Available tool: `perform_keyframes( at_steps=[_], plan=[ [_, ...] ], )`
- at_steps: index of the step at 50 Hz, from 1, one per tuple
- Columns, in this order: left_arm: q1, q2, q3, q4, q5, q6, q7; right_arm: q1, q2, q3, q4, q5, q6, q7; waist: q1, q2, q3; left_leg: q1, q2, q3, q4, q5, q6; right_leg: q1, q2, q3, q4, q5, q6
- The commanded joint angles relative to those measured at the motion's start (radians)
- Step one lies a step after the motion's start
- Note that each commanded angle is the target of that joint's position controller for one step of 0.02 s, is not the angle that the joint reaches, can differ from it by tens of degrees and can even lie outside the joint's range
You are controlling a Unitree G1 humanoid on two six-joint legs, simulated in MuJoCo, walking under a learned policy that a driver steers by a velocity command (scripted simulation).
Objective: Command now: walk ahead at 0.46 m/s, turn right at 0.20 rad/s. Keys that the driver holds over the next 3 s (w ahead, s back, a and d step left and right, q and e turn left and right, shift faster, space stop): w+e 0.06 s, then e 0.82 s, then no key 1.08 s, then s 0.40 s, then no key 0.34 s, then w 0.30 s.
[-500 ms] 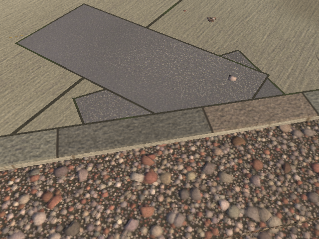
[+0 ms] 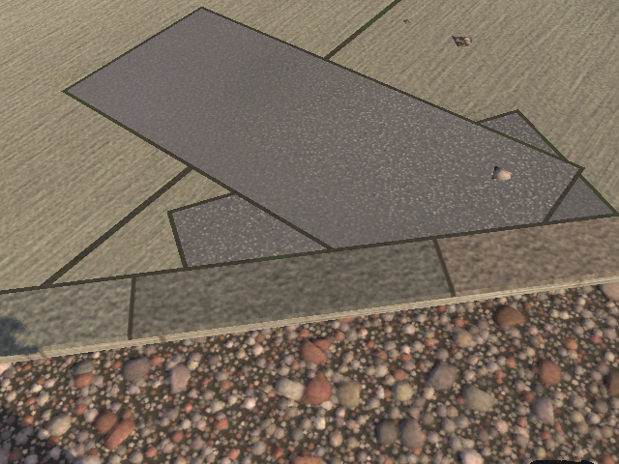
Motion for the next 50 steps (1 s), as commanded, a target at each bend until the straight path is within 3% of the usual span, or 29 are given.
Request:
perform_keyframes(
  at_steps=[1,3,4,5,6,7,8,9,10,11,12,14,16,21,23,24,25,26,27,28,29,30,32,33,35,38,44,48,50],
  plan=[
    [0.024,0.187,0.035,-0.032,-0.018,0.001,0.010,-0.178,-0.054,0.002,-0.124,0.005,-0.019,0.008,-0.039,-0.129,0.143,-0.007,-0.030,0.008,-0.113,0.010,0.020,-0.092,-0.255,0.149,-0.040,0.501,-0.146],
    [-0.007,0.208,0.046,-0.047,-0.017,0.007,0.012,-0.097,-0.102,-0.017,-0.122,0.005,-0.025,0.008,-0.101,-0.157,0.069,0.142,-0.063,0.009,-0.145,0.011,0.039,-0.061,-0.268,0.142,0.054,0.769,-0.124],
    [-0.009,0.190,0.042,-0.053,-0.011,0.016,0.012,0.026,-0.150,-0.040,-0.097,-0.004,-0.025,0.000,-0.163,-0.148,-0.038,0.359,-0.099,0.034,-0.137,0.003,0.068,-0.097,-0.231,0.109,0.204,1.011,-0.091],
    [0.040,0.117,0.019,-0.071,-0.001,0.013,0.000,0.198,-0.206,-0.065,-0.055,-0.018,-0.029,-0.004,-0.200,-0.086,-0.231,0.822,-0.007,-0.058,-0.051,0.143,0.145,-0.362,-0.181,0.097,0.463,1.033,-0.029],
    [0.008,0.114,0.007,-0.103,0.005,0.002,-0.011,0.381,-0.263,-0.090,-0.018,-0.025,-0.007,-0.018,-0.271,-0.014,-0.423,1.142,0.183,-0.283,-0.128,0.103,0.213,-0.592,-0.089,0.071,0.752,0.641,0.031],
    [-0.056,0.091,0.005,-0.125,0.007,-0.001,-0.021,0.411,-0.212,-0.070,0.005,-0.024,0.012,-0.030,-0.255,0.099,-0.505,1.208,0.315,-0.420,-0.183,0.299,0.213,-0.687,-0.022,0.115,0.975,-0.270,0.032],
    [-0.116,0.145,0.031,-0.150,-0.016,-0.004,-0.016,0.348,-0.181,-0.054,-0.022,-0.034,0.020,-0.039,-0.238,0.070,-0.460,1.077,0.324,-0.369,-0.185,0.464,0.192,-0.701,-0.042,0.202,1.036,-0.365,0.015],
    [-0.161,0.155,0.045,-0.177,-0.045,0.006,0.004,0.255,-0.172,-0.048,-0.042,-0.042,0.022,-0.048,-0.191,0.082,-0.333,0.906,0.333,-0.345,-0.271,0.399,0.208,-0.766,-0.046,0.147,1.068,-0.316,0.023],
    [-0.142,0.132,0.048,-0.175,-0.048,0.028,0.017,0.166,-0.143,-0.040,-0.053,-0.039,0.015,-0.049,-0.138,0.087,-0.221,0.707,0.312,-0.261,-0.309,0.331,0.210,-0.727,-0.089,0.112,1.049,-0.257,0.039],
    [-0.113,0.103,0.054,-0.165,-0.037,0.062,0.024,0.089,-0.084,-0.024,-0.065,-0.037,0.010,-0.047,-0.090,0.092,-0.165,0.556,0.262,-0.169,-0.350,0.201,0.180,-0.654,-0.121,0.097,1.019,-0.224,0.053],
    [-0.091,0.067,0.052,-0.165,-0.038,0.095,0.025,0.012,-0.059,-0.023,-0.077,-0.042,0.011,-0.037,-0.052,0.089,-0.111,0.405,0.212,-0.073,-0.387,0.046,0.137,-0.567,-0.113,0.055,1.013,-0.206,0.063],
    [-0.085,0.054,0.056,-0.192,-0.028,0.133,0.027,-0.065,-0.102,-0.034,-0.095,-0.053,0.019,-0.034,-0.001,0.144,-0.063,0.235,0.205,0.012,-0.445,-0.034,0.128,-0.486,-0.091,0.003,0.964,-0.135,0.071],
    [-0.122,0.103,0.067,-0.233,-0.012,0.148,0.021,-0.067,-0.143,-0.041,-0.095,-0.053,0.022,-0.051,0.012,0.156,-0.072,0.221,0.225,0.044,-0.447,-0.036,0.153,-0.464,-0.114,0.021,0.884,-0.060,0.075],
    [-0.119,0.180,0.093,-0.281,0.000,0.177,-0.009,-0.126,-0.185,-0.049,-0.104,-0.026,0.040,-0.073,0.064,0.112,-0.125,0.279,0.241,0.089,-0.307,-0.056,0.115,-0.311,-0.125,-0.030,0.709,0.004,0.049],
    [-0.021,0.182,0.109,-0.245,-0.003,0.175,-0.019,-0.132,-0.150,-0.043,-0.098,-0.010,0.066,-0.074,0.111,0.020,-0.108,0.265,0.195,0.143,-0.048,-0.098,0.064,-0.214,-0.085,-0.075,0.514,0.026,-0.002],
    [0.035,0.179,0.113,-0.216,-0.001,0.164,-0.022,-0.114,-0.109,-0.032,-0.088,-0.016,0.086,-0.070,0.133,-0.083,-0.035,0.179,0.140,0.157,0.203,-0.226,0.030,-0.204,-0.048,-0.073,0.420,0.006,-0.035],
    [-0.007,0.226,0.107,-0.231,0.010,0.139,-0.020,-0.047,-0.043,-0.021,-0.098,-0.031,0.107,-0.066,0.041,-0.356,0.070,-0.090,0.043,0.160,0.635,-0.675,-0.031,-0.250,-0.153,0.178,0.426,0.329,-0.094],
    [-0.172,0.266,0.065,-0.327,0.008,0.095,-0.024,0.086,0.014,-0.005,-0.102,-0.035,0.097,-0.060,-0.144,-0.434,0.025,-0.182,-0.030,0.021,0.891,-0.696,-0.063,-0.372,-0.249,0.455,0.397,0.930,-0.152],
    [-0.232,0.359,0.093,-0.387,0.055,0.061,-0.048,0.060,-0.052,-0.016,-0.168,0.000,0.089,-0.067,-0.123,-0.402,-0.066,-0.176,-0.067,-0.051,0.928,-0.603,-0.067,-0.419,-0.381,0.727,0.116,0.667,-0.286],
    [-0.298,0.388,0.101,-0.405,0.046,0.048,-0.045,-0.001,-0.135,-0.035,-0.177,0.016,0.076,-0.087,-0.133,-0.249,0.011,-0.226,-0.055,-0.071,0.914,-0.477,-0.063,-0.435,-0.357,0.658,0.099,0.413,-0.283],
    [-0.317,0.343,0.092,-0.395,0.028,0.050,-0.028,-0.045,-0.169,-0.046,-0.175,-0.008,0.075,-0.104,-0.123,-0.151,0.014,-0.236,-0.024,-0.093,0.859,-0.380,-0.061,-0.431,-0.311,0.570,0.146,0.289,-0.222],
    [-0.331,0.309,0.081,-0.394,0.019,0.057,-0.012,-0.040,-0.170,-0.050,-0.163,-0.025,0.082,-0.117,-0.132,-0.117,-0.007,-0.184,-0.008,-0.098,0.814,-0.331,-0.067,-0.443,-0.264,0.492,0.178,0.254,-0.182],
    [-0.294,0.271,0.071,-0.404,0.019,0.056,0.019,-0.044,-0.155,-0.053,-0.174,-0.031,0.086,-0.117,-0.121,-0.141,-0.062,-0.162,-0.018,-0.116,0.725,-0.256,-0.076,-0.356,-0.228,0.429,0.221,0.410,-0.160],
    [-0.249,0.246,0.067,-0.402,0.020,0.056,0.032,-0.060,-0.111,-0.041,-0.184,-0.031,0.085,-0.115,-0.103,-0.136,-0.099,-0.179,-0.024,-0.119,0.717,-0.267,-0.078,-0.281,-0.232,0.418,0.240,0.538,-0.168],
    [-0.172,0.234,0.070,-0.406,0.013,0.064,0.050,-0.068,-0.068,-0.028,-0.197,-0.026,0.076,-0.107,-0.080,-0.093,-0.162,-0.225,-0.036,-0.126,0.673,-0.271,-0.087,-0.140,-0.236,0.410,0.264,0.690,-0.184],
    [-0.144,0.224,0.075,-0.427,0.000,0.091,0.063,-0.088,-0.040,-0.013,-0.213,-0.023,0.071,-0.093,-0.066,-0.099,-0.166,-0.227,-0.038,-0.107,0.502,-0.277,-0.105,-0.079,-0.219,0.386,0.252,0.707,-0.175],
    [-0.199,0.239,0.087,-0.486,0.003,0.114,0.052,-0.037,-0.064,-0.017,-0.203,-0.018,0.052,-0.076,-0.078,-0.165,-0.126,-0.044,-0.065,-0.073,0.319,-0.286,-0.107,-0.219,-0.192,0.387,0.245,0.686,-0.193],
    [-0.255,0.217,0.075,-0.511,0.000,0.119,0.039,0.037,-0.091,-0.027,-0.185,-0.015,0.041,-0.060,-0.088,-0.225,-0.126,0.118,-0.074,-0.031,0.137,-0.281,-0.074,-0.253,-0.186,0.390,0.280,0.689,-0.169],
    [-0.265,0.205,0.067,-0.512,-0.006,0.116,0.037,0.095,-0.105,-0.033,-0.176,-0.029,0.032,-0.046,-0.126,-0.208,-0.120,0.312,-0.069,-0.028,-0.139,-0.027,-0.041,-0.317,-0.138,0.381,0.306,0.562,-0.112]
  ],
)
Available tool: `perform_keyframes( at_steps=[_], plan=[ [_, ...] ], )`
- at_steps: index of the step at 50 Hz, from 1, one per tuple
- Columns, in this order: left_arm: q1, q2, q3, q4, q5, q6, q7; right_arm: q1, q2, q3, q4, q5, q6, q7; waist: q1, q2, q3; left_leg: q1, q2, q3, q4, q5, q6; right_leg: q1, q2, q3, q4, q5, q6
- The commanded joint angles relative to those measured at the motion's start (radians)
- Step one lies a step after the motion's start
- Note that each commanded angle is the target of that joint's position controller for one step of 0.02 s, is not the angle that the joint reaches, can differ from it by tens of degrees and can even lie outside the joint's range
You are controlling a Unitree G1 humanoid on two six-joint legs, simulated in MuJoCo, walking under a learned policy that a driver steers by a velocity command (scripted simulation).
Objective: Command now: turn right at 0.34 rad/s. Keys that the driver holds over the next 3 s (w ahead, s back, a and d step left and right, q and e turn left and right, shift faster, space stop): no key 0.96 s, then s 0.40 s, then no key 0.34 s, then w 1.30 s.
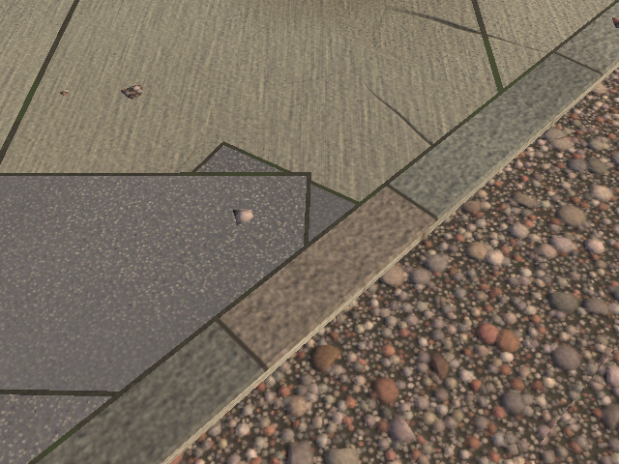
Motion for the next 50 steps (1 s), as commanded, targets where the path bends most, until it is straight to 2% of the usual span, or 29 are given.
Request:
perform_keyframes(
  at_steps=[1,2,3,4,5,6,7,9,11,12,13,14,15,16,17,18,19,20,21,22,24,25,26,27,28,32,38,48,50],
  plan=[
    [0.040,0.080,0.015,-0.059,0.014,-0.017,0.000,0.054,-0.154,-0.042,-0.060,-0.026,-0.025,0.013,-0.023,-0.070,-0.157,0.304,0.118,-0.137,-0.290,0.395,0.080,0.001,-0.105,0.098,0.080,0.338,-0.059],
    [0.107,0.055,0.013,-0.088,0.013,-0.022,0.001,0.097,-0.249,-0.063,-0.051,-0.050,-0.014,0.012,0.025,0.291,-0.189,0.412,0.372,-0.460,-0.342,0.666,0.294,-0.209,0.075,-0.017,0.297,-0.208,0.019],
    [0.084,0.123,0.034,-0.073,0.009,-0.027,-0.006,0.110,-0.168,-0.042,-0.065,-0.063,-0.025,0.013,-0.018,0.299,-0.209,0.351,0.462,-0.642,-0.380,0.604,0.434,-0.271,0.069,0.025,0.571,-0.480,0.074],
    [0.051,0.176,0.054,-0.064,-0.009,-0.030,-0.014,0.094,-0.162,-0.041,-0.078,-0.046,-0.031,0.011,-0.029,0.200,-0.153,0.320,0.419,-0.548,-0.378,0.514,0.418,-0.320,0.060,0.024,0.736,-0.420,0.082],
    [0.029,0.158,0.051,-0.053,-0.010,-0.025,-0.013,0.074,-0.151,-0.042,-0.076,-0.025,-0.028,0.004,-0.015,0.152,-0.125,0.300,0.356,-0.432,-0.367,0.418,0.356,-0.336,0.039,0.001,0.769,-0.339,0.084],
    [0.020,0.142,0.046,-0.048,-0.002,-0.017,-0.011,0.055,-0.130,-0.036,-0.075,-0.003,-0.024,-0.002,-0.013,0.140,-0.095,0.279,0.319,-0.354,-0.381,0.367,0.314,-0.331,0.020,-0.008,0.751,-0.283,0.092],
    [0.010,0.119,0.038,-0.048,-0.001,-0.013,-0.011,0.045,-0.116,-0.029,-0.071,0.001,-0.020,-0.010,-0.003,0.126,-0.092,0.255,0.288,-0.298,-0.392,0.326,0.288,-0.288,0.000,-0.024,0.715,-0.240,0.097],
    [0.002,0.054,0.013,-0.051,-0.007,-0.014,-0.020,0.038,-0.094,-0.021,-0.066,-0.003,-0.007,-0.016,0.006,0.140,-0.095,0.245,0.211,-0.175,-0.401,0.307,0.252,-0.205,-0.016,-0.110,0.513,-0.191,0.102],
    [-0.059,0.009,-0.010,-0.065,-0.005,-0.021,-0.028,0.071,-0.110,-0.026,-0.052,-0.004,0.003,-0.019,-0.029,0.175,-0.113,0.275,0.193,-0.127,-0.384,0.335,0.250,-0.116,-0.037,-0.151,0.258,-0.175,0.107],
    [-0.073,0.008,-0.013,-0.066,-0.008,-0.023,-0.033,0.097,-0.130,-0.033,-0.045,-0.001,0.009,-0.020,-0.048,0.191,-0.122,0.289,0.202,-0.136,-0.377,0.329,0.258,-0.077,-0.041,-0.156,0.162,-0.139,0.107],
    [-0.059,0.025,-0.009,-0.055,-0.013,-0.023,-0.038,0.112,-0.149,-0.039,-0.043,0.002,0.014,-0.022,-0.054,0.196,-0.124,0.288,0.216,-0.152,-0.361,0.312,0.266,-0.035,-0.045,-0.157,0.075,-0.076,0.102],
    [-0.029,0.038,-0.003,-0.036,-0.016,-0.021,-0.044,0.114,-0.157,-0.039,-0.043,0.005,0.018,-0.024,-0.043,0.181,-0.119,0.260,0.220,-0.157,-0.335,0.278,0.265,0.024,-0.043,-0.167,-0.028,0.016,0.090],
    [0.012,0.039,0.000,-0.012,-0.014,-0.020,-0.050,0.110,-0.151,-0.035,-0.043,0.009,0.020,-0.025,-0.023,0.161,-0.109,0.207,0.212,-0.150,-0.305,0.224,0.252,0.110,-0.030,-0.192,-0.150,0.128,0.072],
    [0.033,0.037,0.002,0.007,-0.010,-0.013,-0.055,0.126,-0.126,-0.025,-0.037,0.005,0.020,-0.024,-0.019,0.143,-0.098,0.159,0.192,-0.139,-0.269,0.151,0.222,0.177,-0.016,-0.208,-0.227,0.169,0.052],
    [0.054,0.049,0.004,0.013,-0.002,-0.006,-0.053,0.148,-0.090,-0.010,-0.029,-0.012,0.014,-0.015,-0.023,0.108,-0.115,0.078,0.173,-0.129,-0.217,0.054,0.169,0.269,-0.054,-0.174,-0.201,0.189,0.031],
    [0.078,0.095,0.011,0.008,0.013,-0.001,-0.045,0.152,-0.029,0.011,-0.029,-0.037,0.006,0.000,-0.030,-0.034,-0.126,-0.040,0.115,-0.062,-0.031,-0.107,0.093,0.333,-0.190,-0.028,-0.162,0.318,-0.009],
    [0.038,0.094,-0.006,-0.033,0.031,-0.001,-0.038,0.172,0.002,0.023,-0.022,-0.043,-0.004,0.015,-0.053,-0.180,-0.110,-0.114,0.077,-0.011,0.150,-0.357,0.029,0.283,-0.321,0.056,-0.096,0.653,-0.069],
    [0.001,0.097,-0.004,-0.019,0.061,-0.017,-0.049,0.192,-0.042,0.012,-0.037,-0.006,-0.003,0.010,-0.055,-0.245,-0.117,0.004,0.094,-0.016,0.107,-0.341,0.012,0.060,-0.395,0.123,-0.184,0.361,-0.213],
    [-0.088,0.069,-0.006,-0.031,0.048,-0.034,-0.054,0.146,-0.096,-0.002,-0.031,-0.007,0.002,-0.001,-0.061,-0.189,-0.025,0.044,0.106,-0.009,0.083,-0.201,0.003,-0.015,-0.304,0.091,-0.215,0.143,-0.183],
    [-0.091,0.045,-0.015,-0.011,0.046,-0.043,-0.053,0.110,-0.103,-0.007,-0.026,-0.022,0.004,-0.007,-0.055,-0.179,0.015,0.063,0.093,0.002,0.017,-0.071,0.011,-0.054,-0.245,0.050,-0.221,0.064,-0.131],
    [-0.056,0.045,-0.019,0.016,0.038,-0.056,-0.052,0.133,-0.100,-0.006,-0.007,-0.040,0.013,-0.015,-0.063,-0.151,0.020,0.154,0.095,-0.016,-0.109,0.103,0.014,-0.079,-0.185,0.005,-0.208,0.030,-0.060],
    [-0.009,0.048,-0.018,0.028,0.033,-0.055,-0.048,0.141,-0.112,-0.010,0.005,-0.032,0.010,-0.014,-0.047,-0.102,0.022,0.166,0.092,-0.023,-0.126,0.116,0.027,-0.073,-0.154,-0.023,-0.210,-0.009,-0.027],
    [0.031,0.042,-0.018,0.042,0.032,-0.054,-0.045,0.139,-0.101,-0.009,0.019,-0.020,0.006,-0.013,-0.037,-0.064,0.017,0.160,0.087,-0.020,-0.120,0.107,0.040,-0.039,-0.138,-0.042,-0.194,0.007,-0.008],
    [0.047,0.039,-0.019,0.052,0.030,-0.056,-0.044,0.133,-0.080,-0.005,0.029,-0.014,0.002,-0.011,-0.038,-0.049,0.005,0.160,0.086,-0.018,-0.121,0.116,0.042,-0.009,-0.135,-0.047,-0.172,0.069,-0.002],
    [0.055,0.038,-0.017,0.057,0.025,-0.057,-0.041,0.130,-0.072,-0.004,0.041,-0.015,-0.001,-0.010,-0.036,-0.042,-0.013,0.155,0.086,-0.019,-0.118,0.127,0.039,0.020,-0.137,-0.053,-0.155,0.146,-0.005],
    [0.073,0.026,-0.013,0.072,0.022,-0.047,-0.038,0.140,-0.056,-0.002,0.082,-0.014,-0.005,-0.007,-0.040,-0.024,-0.063,0.156,0.086,-0.013,-0.109,0.121,0.031,0.080,-0.146,-0.057,-0.125,0.335,-0.025],
    [0.098,0.017,-0.008,0.107,0.022,-0.045,-0.041,0.125,-0.059,-0.004,0.127,-0.011,0.005,-0.018,-0.044,-0.025,-0.049,0.163,0.085,-0.009,-0.106,0.119,0.036,0.064,-0.135,-0.069,-0.131,0.324,-0.028],
    [0.150,0.007,-0.009,0.167,0.023,-0.044,-0.031,0.104,-0.048,-0.005,0.190,-0.006,0.011,-0.027,-0.047,-0.022,-0.027,0.169,0.081,-0.006,-0.110,0.121,0.052,0.038,-0.110,-0.102,-0.130,0.247,-0.012],
    [0.141,0.036,0.000,0.162,0.021,-0.044,-0.028,0.075,-0.070,-0.012,0.182,-0.002,0.010,-0.032,-0.043,-0.019,-0.013,0.149,0.085,-0.013,-0.088,0.188,0.059,0.038,-0.114,-0.106,-0.105,0.368,-0.012]
  ],
)
Over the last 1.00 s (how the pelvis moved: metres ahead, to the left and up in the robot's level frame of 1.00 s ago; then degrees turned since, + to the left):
0.24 0.00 0.00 -31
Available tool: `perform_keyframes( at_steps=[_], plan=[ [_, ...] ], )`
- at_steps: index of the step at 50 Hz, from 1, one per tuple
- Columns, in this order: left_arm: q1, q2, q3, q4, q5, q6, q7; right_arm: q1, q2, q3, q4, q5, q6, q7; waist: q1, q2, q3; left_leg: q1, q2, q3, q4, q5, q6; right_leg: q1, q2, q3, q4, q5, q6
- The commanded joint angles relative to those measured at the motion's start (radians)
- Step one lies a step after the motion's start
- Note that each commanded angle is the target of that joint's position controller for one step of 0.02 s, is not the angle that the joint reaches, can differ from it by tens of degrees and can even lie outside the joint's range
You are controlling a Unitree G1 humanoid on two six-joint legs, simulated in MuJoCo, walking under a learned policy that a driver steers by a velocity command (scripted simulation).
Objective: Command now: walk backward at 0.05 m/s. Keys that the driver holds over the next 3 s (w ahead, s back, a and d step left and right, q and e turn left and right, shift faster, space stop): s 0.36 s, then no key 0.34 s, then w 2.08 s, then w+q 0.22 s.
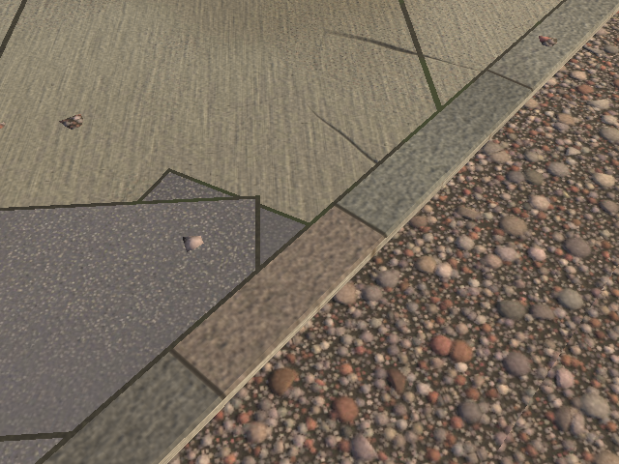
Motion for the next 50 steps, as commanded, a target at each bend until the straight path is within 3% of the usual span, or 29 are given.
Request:
perform_keyframes(
  at_steps=[1,5,8,11,12,13,14,15,16,17,18,19,20,22,24,25,26,28,29,30,31,32,33,35,36,37,40,42,50],
  plan=[
    [0.039,0.140,0.035,-0.043,-0.002,-0.008,0.009,-0.034,-0.132,-0.028,-0.044,0.007,-0.008,-0.011,0.003,-0.013,-0.037,0.036,0.028,-0.028,-0.036,0.276,0.064,-0.037,-0.083,0.049,-0.035,0.450,-0.022],
    [0.027,0.171,0.047,-0.066,-0.001,0.007,0.026,-0.045,-0.133,-0.035,-0.067,0.010,0.010,-0.025,0.012,-0.058,-0.082,-0.004,0.003,-0.007,0.058,0.251,0.063,-0.025,-0.160,0.114,-0.013,0.646,-0.101],
    [0.003,0.193,0.052,-0.085,0.000,0.015,0.039,-0.037,-0.132,-0.040,-0.080,0.005,0.027,-0.025,0.014,-0.090,-0.089,-0.004,-0.012,-0.006,0.102,0.205,0.068,-0.057,-0.209,0.161,-0.033,0.625,-0.150],
    [-0.059,0.203,0.053,-0.109,-0.003,0.017,0.049,0.003,-0.138,-0.045,-0.081,-0.001,0.038,-0.016,-0.004,-0.098,-0.094,0.043,-0.014,-0.015,0.092,0.199,0.089,-0.120,-0.207,0.152,-0.030,0.521,-0.144],
    [-0.060,0.203,0.055,-0.111,-0.007,0.019,0.051,0.010,-0.149,-0.048,-0.083,-0.004,0.040,-0.013,-0.004,-0.062,-0.093,0.065,0.001,-0.033,0.042,0.284,0.103,-0.146,-0.173,0.121,-0.013,0.425,-0.115],
    [-0.041,0.196,0.056,-0.107,-0.010,0.024,0.052,0.010,-0.177,-0.054,-0.090,-0.007,0.043,-0.014,0.002,0.039,-0.089,0.070,0.051,-0.105,-0.076,0.372,0.139,-0.172,-0.097,0.055,0.040,0.263,-0.065],
    [-0.048,0.168,0.053,-0.106,-0.018,0.031,0.055,0.036,-0.225,-0.062,-0.099,-0.015,0.043,-0.017,-0.019,0.205,-0.100,0.056,0.189,-0.279,-0.273,0.429,0.248,-0.188,0.048,-0.066,0.240,0.021,0.009],
    [-0.075,0.126,0.045,-0.117,-0.015,0.039,0.052,0.043,-0.247,-0.056,-0.120,-0.047,0.032,-0.022,-0.056,0.367,-0.145,0.042,0.375,-0.516,-0.408,0.550,0.405,-0.240,0.124,-0.029,0.603,-0.411,0.055],
    [-0.067,0.139,0.055,-0.097,-0.030,0.045,0.044,0.038,-0.225,-0.043,-0.135,-0.070,0.012,-0.022,-0.055,0.264,-0.180,0.010,0.383,-0.530,-0.401,0.572,0.433,-0.237,0.141,0.136,0.878,-0.466,0.056],
    [-0.023,0.145,0.061,-0.073,-0.043,0.051,0.042,-0.032,-0.227,-0.042,-0.157,-0.052,0.000,-0.021,-0.001,0.198,-0.152,-0.020,0.338,-0.424,-0.380,0.539,0.376,-0.240,0.134,0.167,0.987,-0.403,0.052],
    [0.019,0.154,0.063,-0.050,-0.038,0.056,0.048,-0.100,-0.226,-0.040,-0.175,-0.020,-0.007,-0.016,0.042,0.147,-0.118,-0.017,0.294,-0.357,-0.388,0.440,0.310,-0.246,0.112,0.151,0.982,-0.331,0.055],
    [0.016,0.164,0.064,-0.043,-0.024,0.056,0.055,-0.126,-0.211,-0.037,-0.182,0.002,-0.008,-0.016,0.048,0.112,-0.115,0.015,0.269,-0.332,-0.404,0.302,0.276,-0.260,0.094,0.121,0.951,-0.262,0.066],
    [-0.003,0.154,0.057,-0.050,-0.018,0.053,0.056,-0.142,-0.197,-0.032,-0.178,0.012,0.000,-0.019,0.051,0.102,-0.108,0.023,0.225,-0.283,-0.417,0.194,0.252,-0.244,0.082,0.066,0.871,-0.218,0.077],
    [-0.009,0.134,0.043,-0.055,-0.027,0.050,0.050,-0.133,-0.183,-0.029,-0.168,0.013,0.018,-0.032,0.050,0.157,-0.129,0.095,0.177,-0.225,-0.437,0.137,0.217,-0.189,0.052,-0.021,0.614,-0.204,0.097],
    [-0.001,0.132,0.036,-0.044,-0.039,0.052,0.038,-0.082,-0.209,-0.041,-0.150,0.019,0.027,-0.047,0.023,0.219,-0.140,0.131,0.174,-0.228,-0.459,0.117,0.204,-0.079,0.008,-0.018,0.336,-0.216,0.091],
    [0.007,0.142,0.036,-0.035,-0.041,0.054,0.025,-0.049,-0.227,-0.050,-0.140,0.031,0.030,-0.053,0.007,0.236,-0.131,0.130,0.183,-0.252,-0.468,0.094,0.202,-0.026,-0.020,0.001,0.201,-0.191,0.072],
    [0.028,0.152,0.037,-0.014,-0.045,0.059,0.010,-0.020,-0.236,-0.057,-0.133,0.042,0.032,-0.059,-0.004,0.224,-0.114,0.110,0.185,-0.270,-0.468,0.062,0.200,0.020,-0.033,-0.005,0.086,-0.130,0.051],
    [0.117,0.118,0.027,0.053,-0.044,0.074,-0.019,-0.003,-0.223,-0.061,-0.129,0.047,0.037,-0.060,0.018,0.145,-0.063,0.020,0.131,-0.214,-0.416,-0.045,0.168,0.110,-0.005,-0.079,-0.146,0.029,-0.008],
    [0.140,0.095,0.017,0.076,-0.034,0.080,-0.030,0.014,-0.184,-0.055,-0.126,0.030,0.037,-0.048,0.014,0.061,-0.044,-0.038,0.073,-0.151,-0.304,-0.093,0.142,0.113,-0.004,-0.072,-0.184,-0.015,-0.030],
    [0.146,0.107,0.014,0.076,-0.022,0.082,-0.034,0.018,-0.120,-0.040,-0.125,0.006,0.036,-0.028,0.009,-0.101,-0.052,-0.186,0.015,-0.071,-0.087,-0.139,0.107,0.151,-0.099,0.030,-0.154,-0.089,-0.045],
    [0.045,0.119,-0.007,0.024,-0.012,0.087,-0.026,0.020,-0.042,-0.023,-0.128,-0.008,0.028,-0.007,-0.027,-0.259,-0.043,-0.372,-0.040,0.030,0.222,-0.247,0.071,0.092,-0.239,0.127,-0.054,0.265,-0.050],
    [0.084,0.286,0.032,-0.008,0.078,0.045,-0.039,-0.087,-0.129,-0.048,-0.173,0.009,0.021,-0.016,0.083,-0.273,0.015,-0.232,-0.078,-0.075,0.257,-0.227,0.068,-0.308,-0.423,0.386,-0.281,-0.071,-0.201],
    [-0.045,0.270,0.027,-0.013,0.069,0.008,-0.027,-0.091,-0.205,-0.073,-0.166,0.024,0.021,-0.025,0.007,-0.148,0.122,-0.237,-0.056,-0.138,0.360,-0.094,0.075,-0.337,-0.326,0.343,-0.342,-0.296,-0.180],
    [-0.197,0.139,-0.018,-0.035,0.029,-0.038,0.000,0.015,-0.187,-0.075,-0.092,0.006,0.028,-0.038,-0.051,-0.157,0.140,-0.262,-0.065,-0.179,0.412,0.011,0.064,-0.252,-0.219,0.209,-0.302,-0.204,-0.084],
    [-0.181,0.122,-0.024,-0.019,0.010,-0.049,0.006,0.054,-0.179,-0.074,-0.075,-0.005,0.023,-0.036,-0.052,-0.134,0.121,-0.310,-0.044,-0.195,0.384,0.081,0.050,-0.152,-0.220,0.218,-0.282,-0.200,-0.076],
    [-0.106,0.111,-0.028,0.011,-0.005,-0.054,0.013,0.044,-0.172,-0.070,-0.068,-0.004,0.013,-0.027,-0.023,-0.126,0.100,-0.344,-0.030,-0.164,0.358,0.112,0.040,-0.067,-0.224,0.225,-0.293,-0.237,-0.074],
    [0.097,0.171,-0.007,0.080,-0.022,-0.054,0.021,-0.051,-0.163,-0.059,-0.105,0.012,-0.008,-0.002,0.071,-0.114,0.090,-0.520,0.006,-0.098,0.297,0.119,0.016,0.202,-0.273,0.312,-0.324,-0.276,-0.126],
    [0.152,0.169,0.000,0.090,-0.021,-0.051,0.022,-0.093,-0.150,-0.050,-0.128,0.014,-0.025,0.009,0.102,-0.097,0.091,-0.566,0.025,-0.076,0.241,0.096,0.015,0.295,-0.295,0.315,-0.333,-0.219,-0.148],
    [0.194,0.173,0.024,0.063,-0.031,-0.054,0.004,-0.147,-0.093,-0.010,-0.174,0.025,-0.087,0.055,0.117,-0.116,0.113,-0.377,0.015,0.044,0.041,0.010,0.068,0.179,-0.286,0.202,-0.378,-0.111,-0.206]
  ],
)
Over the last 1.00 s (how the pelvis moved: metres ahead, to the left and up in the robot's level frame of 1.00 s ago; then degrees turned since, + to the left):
0.01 -0.01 0.00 -3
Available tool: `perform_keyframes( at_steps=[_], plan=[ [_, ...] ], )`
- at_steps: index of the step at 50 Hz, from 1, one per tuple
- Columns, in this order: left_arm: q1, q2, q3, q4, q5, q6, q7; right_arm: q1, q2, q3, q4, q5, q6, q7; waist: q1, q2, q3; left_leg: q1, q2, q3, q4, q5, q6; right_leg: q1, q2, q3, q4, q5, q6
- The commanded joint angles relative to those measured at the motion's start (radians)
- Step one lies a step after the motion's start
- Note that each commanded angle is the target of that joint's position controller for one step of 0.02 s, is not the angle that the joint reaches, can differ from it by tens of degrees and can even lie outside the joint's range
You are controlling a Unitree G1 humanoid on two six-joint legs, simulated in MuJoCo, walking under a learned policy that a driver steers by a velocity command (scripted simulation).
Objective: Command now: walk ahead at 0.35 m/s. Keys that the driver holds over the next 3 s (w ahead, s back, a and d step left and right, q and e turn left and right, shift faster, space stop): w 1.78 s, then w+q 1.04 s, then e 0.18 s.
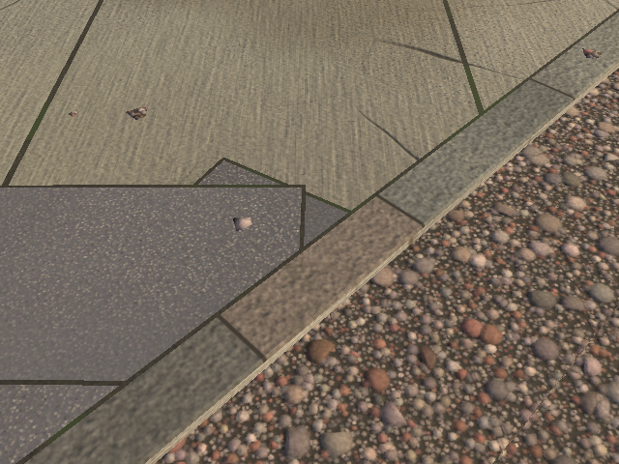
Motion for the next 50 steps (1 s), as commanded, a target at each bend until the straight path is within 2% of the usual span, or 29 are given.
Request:
perform_keyframes(
  at_steps=[1,2,4,5,6,7,8,9,10,11,13,15,18,22,24,29,31,32,33,34,35,36,37,38,39,41,43,46,50],
  plan=[
    [0.076,0.173,0.045,-0.029,-0.009,-0.007,-0.005,-0.208,-0.031,0.015,-0.122,0.005,-0.046,0.024,0.031,-0.134,0.187,-0.191,-0.007,0.045,-0.064,-0.035,0.030,-0.006,-0.281,0.226,-0.128,-0.112,-0.182],
    [0.074,0.175,0.047,-0.031,-0.011,-0.005,-0.007,-0.209,-0.027,0.019,-0.127,0.005,-0.051,0.031,0.019,-0.133,0.183,-0.159,-0.011,0.053,-0.082,-0.041,0.040,-0.015,-0.285,0.211,-0.118,-0.075,-0.182],
    [0.031,0.176,0.045,-0.049,-0.014,-0.004,-0.010,-0.083,-0.045,0.010,-0.094,0.012,-0.058,0.040,-0.073,-0.154,0.120,0.111,-0.065,0.109,-0.137,-0.012,0.071,-0.145,-0.258,0.141,-0.022,0.137,-0.161],
    [0.013,0.177,0.042,-0.062,-0.013,-0.009,-0.007,0.022,-0.086,-0.010,-0.061,0.013,-0.056,0.036,-0.130,-0.147,0.045,0.317,-0.104,0.118,-0.172,0.028,0.086,-0.214,-0.225,0.103,0.084,0.351,-0.132],
    [-0.026,0.169,0.038,-0.085,-0.015,-0.018,-0.001,0.155,-0.145,-0.038,-0.025,0.008,-0.057,0.029,-0.201,-0.108,-0.052,0.552,-0.068,0.029,-0.192,0.024,0.125,-0.340,-0.165,0.033,0.285,0.527,-0.073],
    [-0.058,0.121,0.022,-0.133,-0.010,-0.032,0.006,0.305,-0.248,-0.068,-0.009,-0.012,-0.051,0.019,-0.253,0.127,-0.167,0.774,0.180,-0.397,-0.355,-0.247,0.233,-0.583,-0.032,-0.072,0.687,0.365,0.020],
    [-0.100,0.103,0.019,-0.162,0.004,-0.058,0.003,0.339,-0.235,-0.050,-0.006,-0.024,-0.059,0.017,-0.245,0.251,-0.225,0.815,0.327,-0.799,-0.582,-0.338,0.292,-0.720,0.056,0.099,0.930,-0.249,0.026],
    [-0.098,0.142,0.038,-0.156,-0.022,-0.075,-0.010,0.231,-0.182,-0.025,-0.024,-0.027,-0.070,0.019,-0.186,0.192,-0.113,0.704,0.348,-0.749,-0.602,-0.372,0.278,-0.802,0.007,0.175,1.070,-0.230,0.003],
    [-0.115,0.154,0.038,-0.161,-0.031,-0.080,-0.017,0.134,-0.146,-0.012,-0.046,-0.014,-0.073,0.023,-0.134,0.136,-0.007,0.580,0.315,-0.618,-0.620,-0.327,0.249,-0.822,-0.054,0.119,1.056,-0.141,-0.026],
    [-0.129,0.155,0.043,-0.162,-0.025,-0.077,-0.016,0.076,-0.114,-0.002,-0.055,-0.008,-0.074,0.028,-0.096,0.075,0.059,0.480,0.279,-0.504,-0.649,-0.222,0.226,-0.801,-0.102,0.085,1.014,-0.057,-0.033],
    [-0.094,0.134,0.050,-0.141,-0.018,-0.055,-0.010,0.028,-0.071,0.010,-0.057,-0.023,-0.078,0.038,-0.037,0.089,0.086,0.365,0.193,-0.315,-0.700,-0.049,0.185,-0.690,-0.147,0.072,0.946,0.041,-0.028],
    [-0.101,0.125,0.053,-0.134,-0.019,-0.040,-0.013,0.072,-0.066,0.011,-0.039,-0.025,-0.081,0.036,-0.030,0.074,0.104,0.369,0.154,-0.207,-0.736,0.090,0.188,-0.699,-0.154,0.044,0.918,0.112,-0.015],
    [-0.214,0.124,0.058,-0.169,-0.004,-0.040,-0.018,0.141,-0.086,0.010,-0.020,-0.022,-0.074,0.016,-0.045,0.051,0.128,0.423,0.135,-0.134,-0.753,0.235,0.195,-0.793,-0.150,0.016,0.802,0.231,0.021],
    [-0.384,0.089,0.039,-0.223,-0.008,-0.052,-0.036,0.189,-0.100,0.015,-0.035,-0.019,-0.063,0.004,-0.093,0.062,0.141,0.391,0.089,-0.044,-0.775,0.282,0.176,-0.706,-0.103,-0.056,0.512,0.397,0.043],
    [-0.469,0.073,0.027,-0.254,-0.011,-0.054,-0.047,0.241,-0.118,0.011,-0.023,-0.010,-0.060,-0.001,-0.120,0.056,0.158,0.441,0.119,-0.051,-0.781,0.295,0.174,-0.694,-0.089,-0.060,0.421,0.410,0.040],
    [-0.555,0.109,0.024,-0.313,-0.012,-0.074,-0.084,0.283,-0.150,-0.003,-0.015,-0.003,-0.035,-0.007,-0.106,0.067,0.153,0.680,0.207,-0.050,-0.661,0.516,0.165,-0.723,-0.061,-0.045,0.295,0.295,-0.013],
    [-0.472,0.158,0.043,-0.303,-0.010,-0.072,-0.085,0.269,-0.176,-0.012,-0.024,-0.010,-0.023,-0.009,-0.046,0.123,0.068,0.723,0.210,-0.044,-0.522,0.878,0.145,-0.566,-0.004,-0.080,0.301,0.201,-0.051],
    [-0.337,0.198,0.063,-0.268,-0.011,-0.071,-0.079,0.250,-0.183,-0.013,-0.030,-0.015,-0.013,-0.009,0.028,0.141,-0.018,0.715,0.184,-0.021,-0.357,1.036,0.129,-0.396,0.032,-0.105,0.283,0.197,-0.084],
    [-0.158,0.248,0.085,-0.220,-0.008,-0.068,-0.067,0.237,-0.170,-0.005,-0.046,-0.018,-0.011,-0.010,0.110,0.132,-0.134,0.562,0.146,-0.004,-0.133,0.981,0.100,-0.099,-0.010,-0.061,0.296,0.252,-0.129],
    [-0.001,0.349,0.109,-0.192,0.025,-0.064,-0.056,0.335,-0.063,0.028,-0.080,-0.031,-0.025,0.002,0.089,-0.065,-0.329,0.151,0.022,0.020,0.268,0.550,0.049,0.376,-0.285,0.314,0.344,0.207,-0.265],
    [0.001,0.291,0.091,-0.178,0.012,-0.060,-0.058,0.383,-0.015,0.050,-0.053,-0.015,-0.052,0.013,0.061,-0.218,-0.463,-0.058,-0.121,-0.103,0.514,-0.221,0.026,0.502,-0.426,0.711,0.173,0.098,-0.359],
    [-0.067,0.219,0.068,-0.185,0.006,-0.057,-0.055,0.269,-0.137,0.015,-0.085,0.017,-0.075,0.019,0.074,-0.161,-0.321,-0.148,-0.055,-0.177,0.592,-0.210,0.051,0.380,-0.375,0.603,0.129,0.075,-0.295],
    [-0.141,0.186,0.057,-0.196,0.007,-0.057,-0.052,0.171,-0.152,0.013,-0.120,0.034,-0.086,0.019,0.054,-0.104,-0.182,-0.172,-0.003,-0.143,0.579,-0.142,0.063,0.220,-0.338,0.436,0.108,0.134,-0.255],
    [-0.200,0.165,0.048,-0.194,0.007,-0.062,-0.056,0.129,-0.134,0.015,-0.131,0.024,-0.086,0.014,0.013,-0.014,-0.086,-0.151,0.041,-0.118,0.500,-0.068,0.059,0.055,-0.295,0.328,0.063,0.209,-0.230],
    [-0.236,0.139,0.040,-0.198,0.013,-0.069,-0.059,0.127,-0.131,0.007,-0.128,0.011,-0.075,0.009,-0.022,-0.019,-0.039,-0.104,0.076,-0.116,0.432,-0.024,0.056,-0.046,-0.255,0.254,0.026,0.241,-0.210],
    [-0.256,0.143,0.042,-0.187,0.015,-0.078,-0.062,0.172,-0.084,0.013,-0.120,0.001,-0.048,0.007,-0.066,-0.045,-0.007,-0.039,0.098,-0.110,0.387,0.006,0.040,-0.159,-0.230,0.200,-0.042,0.253,-0.218],
    [-0.250,0.166,0.047,-0.166,0.008,-0.089,-0.060,0.147,-0.069,0.017,-0.138,-0.007,-0.029,0.004,-0.083,-0.048,0.035,-0.064,0.114,-0.098,0.317,0.038,0.016,-0.222,-0.223,0.140,-0.084,0.293,-0.227],
    [-0.213,0.189,0.051,-0.143,0.012,-0.084,-0.044,0.051,-0.071,0.020,-0.171,-0.020,-0.026,0.004,-0.064,-0.049,0.067,-0.124,0.119,-0.078,0.164,0.190,-0.016,-0.222,-0.198,0.072,-0.107,0.296,-0.219],
    [-0.149,0.220,0.056,-0.120,-0.003,-0.062,-0.035,-0.121,-0.044,0.038,-0.223,-0.016,-0.031,0.020,0.001,-0.040,0.101,-0.112,0.079,-0.029,-0.082,0.278,-0.014,-0.183,-0.197,0.033,-0.121,0.222,-0.178]
  ],
)
Over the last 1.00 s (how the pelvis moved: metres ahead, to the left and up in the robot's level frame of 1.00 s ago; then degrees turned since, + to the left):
-0.12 0.01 0.01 0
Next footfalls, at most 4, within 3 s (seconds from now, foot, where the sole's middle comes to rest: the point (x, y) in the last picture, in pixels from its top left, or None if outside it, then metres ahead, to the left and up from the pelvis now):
0.10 left None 0.15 0.15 -0.75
0.66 right None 0.52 -0.06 -0.75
1.12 left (263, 337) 0.80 0.20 -0.72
1.64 right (384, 271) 1.02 -0.10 -0.72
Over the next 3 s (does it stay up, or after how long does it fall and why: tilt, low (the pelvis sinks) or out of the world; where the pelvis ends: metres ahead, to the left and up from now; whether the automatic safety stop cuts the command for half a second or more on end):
stays up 1.56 0.15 0.06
